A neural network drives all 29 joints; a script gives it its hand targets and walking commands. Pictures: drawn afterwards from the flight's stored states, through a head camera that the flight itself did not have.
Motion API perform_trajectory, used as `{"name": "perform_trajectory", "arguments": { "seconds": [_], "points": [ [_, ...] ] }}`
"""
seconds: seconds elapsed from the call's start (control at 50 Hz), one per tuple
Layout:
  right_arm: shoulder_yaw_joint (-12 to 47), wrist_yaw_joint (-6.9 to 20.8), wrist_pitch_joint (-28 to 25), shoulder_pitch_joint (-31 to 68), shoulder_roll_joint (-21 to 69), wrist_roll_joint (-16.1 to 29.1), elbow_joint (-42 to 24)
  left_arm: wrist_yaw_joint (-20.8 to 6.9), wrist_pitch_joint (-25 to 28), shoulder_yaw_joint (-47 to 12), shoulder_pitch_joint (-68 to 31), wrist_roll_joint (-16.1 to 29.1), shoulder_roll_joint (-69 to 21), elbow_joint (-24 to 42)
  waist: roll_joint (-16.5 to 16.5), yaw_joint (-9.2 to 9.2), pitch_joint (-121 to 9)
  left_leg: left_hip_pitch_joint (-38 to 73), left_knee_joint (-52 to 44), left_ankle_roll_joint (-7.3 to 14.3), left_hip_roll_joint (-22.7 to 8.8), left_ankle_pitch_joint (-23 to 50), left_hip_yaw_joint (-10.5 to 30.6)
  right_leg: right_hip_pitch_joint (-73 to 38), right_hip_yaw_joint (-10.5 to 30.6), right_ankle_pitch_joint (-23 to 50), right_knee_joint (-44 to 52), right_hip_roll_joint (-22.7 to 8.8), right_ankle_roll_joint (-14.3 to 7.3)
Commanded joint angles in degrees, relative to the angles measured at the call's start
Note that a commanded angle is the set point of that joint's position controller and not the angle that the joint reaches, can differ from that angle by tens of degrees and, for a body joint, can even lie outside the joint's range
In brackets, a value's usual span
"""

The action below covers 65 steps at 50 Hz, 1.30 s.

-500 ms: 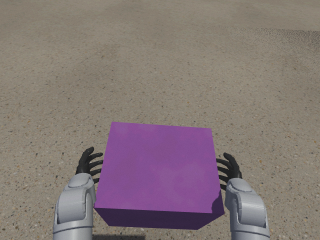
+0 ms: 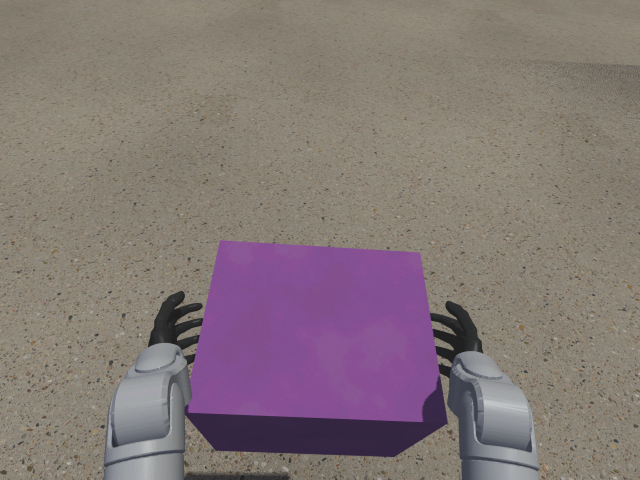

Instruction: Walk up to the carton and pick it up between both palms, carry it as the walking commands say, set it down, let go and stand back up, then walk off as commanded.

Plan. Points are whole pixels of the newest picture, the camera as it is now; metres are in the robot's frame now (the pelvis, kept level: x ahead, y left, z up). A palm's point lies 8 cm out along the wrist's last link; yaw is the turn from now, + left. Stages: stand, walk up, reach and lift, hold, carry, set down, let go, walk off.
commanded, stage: carry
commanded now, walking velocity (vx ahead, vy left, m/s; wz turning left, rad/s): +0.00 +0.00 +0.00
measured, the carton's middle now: (313, 356) +0.32 +0.00 -0.06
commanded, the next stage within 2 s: none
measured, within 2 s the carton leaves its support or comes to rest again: neither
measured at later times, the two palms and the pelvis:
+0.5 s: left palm (164, 349) +0.28 +0.18 +0.04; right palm (456, 352) +0.27 -0.17 +0.04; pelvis +0.02 +0.00 +0.00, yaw +0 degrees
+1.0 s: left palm (160, 346) +0.28 +0.19 +0.04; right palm (449, 344) +0.28 -0.17 +0.04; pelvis +0.03 +0.01 +0.00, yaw +1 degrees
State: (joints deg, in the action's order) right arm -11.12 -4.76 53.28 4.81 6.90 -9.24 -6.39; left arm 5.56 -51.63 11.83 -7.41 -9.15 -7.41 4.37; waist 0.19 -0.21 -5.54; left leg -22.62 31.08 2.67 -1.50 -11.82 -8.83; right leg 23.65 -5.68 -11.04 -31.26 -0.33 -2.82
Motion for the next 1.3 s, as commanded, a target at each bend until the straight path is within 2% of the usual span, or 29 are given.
{"name": "perform_trajectory", "arguments": {
  "seconds": [0.0,0.04,0.18,0.2,0.22,0.24,0.28,0.3,0.32,0.34,0.4,0.42,0.46,0.48,0.54,0.56,0.74,0.78,0.84,0.86,0.92,0.96,0.98,1.02,1.06,1.1,1.14,1.22,1.28],
  "points": [
    [35.25,14.30,-3.03,33.90,39.32,17.78,-10.81,-17.21,0.58,-36.13,-28.01,18.98,-40.71,8.21,0.20,0.02,-19.96,8.14,-6.07,-0.17,-8.42,1.43,9.63,-9.01,9.84,2.09,6.02,-9.95,-0.03],
    [33.70,14.58,-3.03,32.99,38.65,15.57,-5.91,-17.59,1.04,-36.01,-30.61,18.46,-40.26,5.70,0.67,0.04,-18.07,7.94,-6.52,-0.12,-7.94,0.26,9.29,-7.32,9.87,1.82,6.69,-10.06,-0.15],
    [34.96,14.11,-3.19,33.83,39.09,17.43,-11.74,-17.13,0.82,-36.17,-28.66,19.19,-40.38,9.34,0.34,-0.14,-19.35,9.15,-5.50,0.35,-7.86,0.21,9.12,-7.68,9.88,2.12,6.82,-9.82,-0.69],
    [34.00,14.36,-2.97,32.46,38.81,16.17,-8.03,-17.14,0.81,-36.34,-29.81,18.71,-40.53,7.49,-1.83,0.00,-19.09,9.40,-5.78,0.26,-7.73,1.02,9.40,-7.08,10.29,3.67,6.23,-10.12,-0.81],
    [31.54,14.36,-4.03,31.91,38.22,13.97,-2.57,-17.29,1.80,-33.06,-27.76,15.92,-38.79,1.73,0.79,-0.10,-19.05,9.41,-5.58,0.43,-8.53,3.51,10.16,-8.38,9.02,3.27,5.36,-9.46,-0.24],
    [35.46,14.28,-4.13,34.56,40.30,18.79,-13.38,-16.98,1.98,-37.25,-31.64,20.32,-40.76,14.31,-0.68,-0.05,-19.73,10.06,-5.40,0.55,-8.72,5.18,9.86,-8.28,9.25,3.67,5.77,-9.48,-0.34],
    [33.32,14.18,-3.94,32.39,38.84,15.86,-8.28,-17.18,1.67,-34.35,-27.65,17.66,-40.30,5.97,0.22,-0.17,-20.23,9.91,-5.52,0.70,-8.66,3.81,10.07,-8.54,9.22,2.81,6.02,-9.58,-0.57],
    [35.26,13.98,-3.89,32.95,40.13,17.52,-11.28,-16.92,1.96,-36.24,-29.41,19.22,-40.07,11.99,0.80,0.06,-21.03,10.78,-5.29,0.51,-8.69,4.93,10.30,-8.79,8.68,2.66,5.15,-8.91,-0.04],
    [31.84,14.12,-4.47,31.94,39.19,14.19,-3.61,-17.25,2.18,-34.04,-27.95,16.48,-39.85,3.30,-0.29,-0.17,-18.55,10.02,-5.43,0.41,-8.91,6.73,10.16,-8.47,8.56,3.87,4.65,-8.89,-0.11],
    [33.29,14.16,-5.02,33.80,38.25,15.77,-9.74,-17.01,2.47,-35.67,-29.13,17.89,-40.33,7.33,-2.44,-0.25,-19.50,9.47,-5.52,0.70,-8.52,4.49,10.58,-8.56,9.10,1.87,4.63,-9.10,-0.21],
    [32.24,13.83,-5.17,32.18,38.33,14.73,-6.05,-16.91,3.26,-34.78,-29.30,17.72,-38.96,6.83,1.88,0.02,-18.91,9.48,-5.08,0.66,-8.92,5.30,10.31,-8.65,8.70,2.61,4.83,-9.19,0.29],
    [28.49,14.05,-6.54,30.40,36.17,11.32,0.30,-16.76,4.43,-29.46,-23.99,12.68,-36.97,-1.70,1.38,-0.27,-18.22,9.32,-5.02,0.95,-8.73,4.23,10.15,-7.41,9.10,2.09,4.95,-9.42,0.22],
    [35.86,13.77,-5.66,34.62,39.14,18.10,-15.97,-16.30,3.35,-38.68,-30.14,20.48,-40.97,14.09,-0.09,-0.24,-17.57,9.33,-5.83,0.83,-8.43,3.34,10.45,-5.97,8.92,0.36,4.97,-8.89,-0.01],
    [30.81,13.56,-6.06,30.98,37.77,13.28,-4.64,-16.46,3.91,-32.80,-26.42,15.72,-38.05,4.74,-0.40,-0.29,-18.25,9.25,-5.05,0.84,-8.58,4.24,10.40,-7.61,8.81,1.55,5.70,-9.10,0.12],
    [30.11,13.63,-7.51,31.04,36.30,12.52,-3.87,-16.25,5.64,-33.12,-27.40,15.18,-36.71,5.46,-1.83,-0.13,-18.64,9.96,-4.26,0.85,-8.71,5.15,10.15,-7.04,9.53,3.73,5.11,-9.69,0.11],
    [32.21,13.33,-7.01,31.54,37.40,15.32,-10.06,-15.86,5.12,-34.96,-27.72,17.38,-37.54,11.33,-1.59,-0.41,-19.01,9.64,-5.37,0.78,-8.37,3.98,10.28,-7.20,9.18,2.30,4.83,-9.64,0.03],
    [29.40,13.16,-8.38,29.25,35.43,11.73,-3.00,-15.81,6.48,-31.63,-24.24,13.89,-34.98,3.62,0.55,-0.27,-18.73,9.30,-4.49,0.72,-8.88,6.83,11.14,-8.49,9.48,4.09,4.21,-9.68,0.16],
    [31.58,12.65,-8.45,30.30,35.78,14.40,-9.82,-15.47,6.85,-33.65,-25.99,16.84,-34.32,12.29,1.16,-0.28,-18.79,10.42,-3.96,0.68,-9.02,7.13,10.75,-7.60,8.49,3.84,4.98,-9.37,0.38],
    [32.34,12.83,-7.12,28.61,36.28,14.03,-8.55,-15.53,5.53,-35.59,-26.64,16.94,-35.35,12.13,-2.29,-0.29,-18.32,10.26,-4.75,1.53,-8.61,4.51,11.13,-6.58,8.70,-0.26,4.98,-9.30,0.42],
    [30.61,13.14,-7.49,30.21,35.69,12.03,-3.53,-15.92,5.49,-33.51,-25.41,14.75,-35.73,3.96,-0.29,-0.30,-17.93,10.30,-4.96,0.94,-8.72,5.17,10.26,-7.04,8.74,1.49,5.22,-9.49,0.38],
    [30.94,12.75,-8.32,29.34,35.71,13.08,-7.40,-15.60,6.61,-32.72,-24.12,15.23,-34.93,8.31,1.92,-0.17,-19.13,9.88,-4.20,1.00,-8.94,6.40,11.13,-8.68,8.94,5.03,5.29,-9.94,0.24],
    [29.44,12.97,-8.42,29.18,35.39,11.82,-3.90,-15.61,6.82,-32.54,-26.00,14.77,-34.98,6.32,-1.84,-0.36,-17.88,10.35,-4.22,0.95,-8.83,8.33,10.58,-6.78,8.52,4.69,4.31,-9.30,0.50],
    [33.54,12.73,-7.51,29.64,36.60,15.43,-12.20,-15.49,5.78,-37.03,-27.49,18.51,-36.01,15.03,-0.83,-0.16,-18.70,9.98,-4.03,0.99,-8.71,8.15,11.25,-7.92,8.51,3.80,4.29,-9.36,0.45],
    [29.17,12.84,-7.79,27.65,34.29,10.85,-1.57,-15.51,6.08,-31.56,-24.77,13.74,-33.21,4.34,0.38,-0.34,-17.91,9.99,-3.49,1.08,-8.75,7.95,11.06,-7.47,8.83,4.38,4.47,-9.51,0.42],
    [34.10,13.01,-7.03,30.80,37.14,15.50,-9.76,-15.72,5.19,-37.01,-27.17,17.80,-36.06,11.45,-1.69,-0.17,-18.17,11.10,-4.18,0.92,-9.09,7.70,10.85,-6.94,8.47,3.55,4.19,-9.80,0.58],
    [30.93,13.25,-7.24,31.27,35.11,12.72,-4.46,-15.95,5.05,-33.65,-25.60,14.77,-35.24,3.55,-0.49,-0.40,-16.86,9.59,-4.60,1.07,-8.90,7.34,11.33,-6.26,8.53,1.94,4.03,-9.23,0.66],
    [34.33,12.92,-6.72,31.93,37.15,15.84,-12.04,-15.90,4.65,-36.23,-26.30,18.37,-37.22,11.04,0.82,-0.26,-16.99,9.73,-4.47,1.10,-8.96,5.50,10.69,-6.94,8.33,2.38,4.65,-9.70,0.54],
    [29.95,13.23,-7.92,31.00,36.14,12.77,-4.55,-15.73,5.97,-32.50,-27.87,14.96,-35.26,6.31,-1.65,-0.32,-16.62,9.39,-4.56,0.81,-8.36,8.10,10.79,-7.58,8.93,4.71,4.07,-9.71,0.63],
    [29.08,12.96,-8.39,29.35,35.18,12.03,-4.47,-15.43,6.80,-30.92,-25.06,14.20,-33.54,7.45,0.91,-0.25,-17.42,10.09,-3.69,0.70,-8.84,9.70,10.47,-8.81,8.12,6.91,4.66,-9.56,0.59]
  ]
}}
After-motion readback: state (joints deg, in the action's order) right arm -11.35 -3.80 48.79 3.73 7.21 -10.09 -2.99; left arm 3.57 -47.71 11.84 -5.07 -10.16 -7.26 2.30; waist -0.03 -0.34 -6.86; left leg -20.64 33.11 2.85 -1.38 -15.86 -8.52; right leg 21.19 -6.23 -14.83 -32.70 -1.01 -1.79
